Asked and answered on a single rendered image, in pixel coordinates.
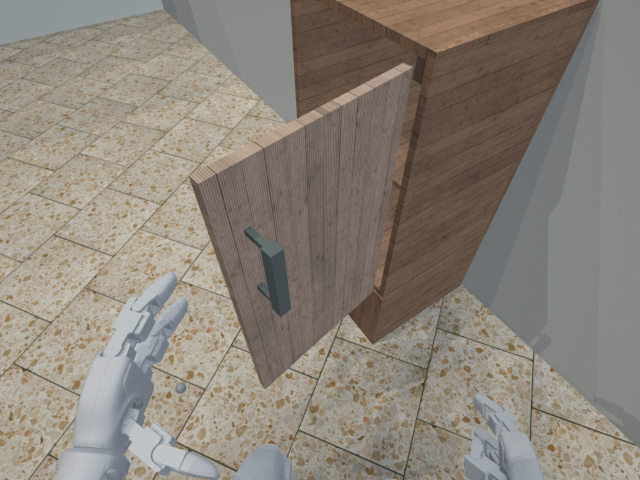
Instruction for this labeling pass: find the left robot hand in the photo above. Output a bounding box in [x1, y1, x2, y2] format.
[72, 272, 219, 480]

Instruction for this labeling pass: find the right robot hand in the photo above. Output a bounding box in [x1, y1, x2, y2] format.
[464, 394, 544, 480]

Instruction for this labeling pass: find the robot left thigh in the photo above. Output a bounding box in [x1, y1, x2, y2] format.
[232, 450, 292, 480]

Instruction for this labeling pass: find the handle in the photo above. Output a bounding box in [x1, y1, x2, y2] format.
[244, 226, 291, 317]

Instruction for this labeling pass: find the cupboard door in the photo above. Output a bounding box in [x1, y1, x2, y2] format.
[189, 63, 413, 389]

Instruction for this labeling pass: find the robot left forearm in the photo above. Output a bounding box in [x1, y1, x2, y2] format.
[53, 447, 130, 480]

